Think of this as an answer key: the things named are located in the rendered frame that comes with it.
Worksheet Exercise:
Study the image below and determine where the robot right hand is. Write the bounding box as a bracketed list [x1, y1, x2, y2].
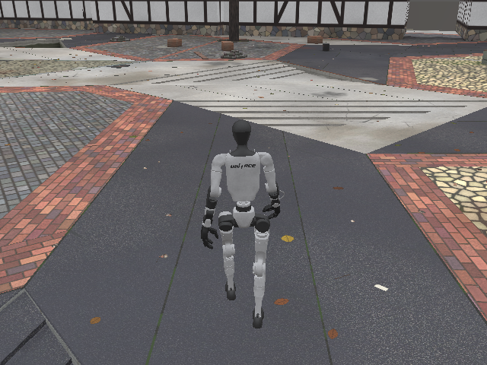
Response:
[263, 203, 280, 219]

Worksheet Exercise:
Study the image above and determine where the robot left hand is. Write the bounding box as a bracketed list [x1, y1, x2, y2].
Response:
[201, 225, 218, 249]

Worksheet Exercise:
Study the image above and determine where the robot right thigh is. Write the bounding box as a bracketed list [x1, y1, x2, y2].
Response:
[253, 213, 270, 277]

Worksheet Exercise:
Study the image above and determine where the right robot upper arm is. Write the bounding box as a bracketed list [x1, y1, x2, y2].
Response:
[258, 152, 277, 192]

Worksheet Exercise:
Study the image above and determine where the left robot forearm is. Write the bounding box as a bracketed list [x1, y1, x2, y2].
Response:
[202, 186, 218, 227]

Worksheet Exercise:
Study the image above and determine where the left robot foot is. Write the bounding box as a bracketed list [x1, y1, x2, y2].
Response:
[225, 282, 236, 300]

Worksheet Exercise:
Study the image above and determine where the right robot forearm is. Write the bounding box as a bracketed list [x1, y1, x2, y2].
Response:
[269, 181, 280, 208]

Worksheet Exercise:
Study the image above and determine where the left robot upper arm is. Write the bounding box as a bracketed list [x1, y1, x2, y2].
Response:
[210, 154, 227, 198]

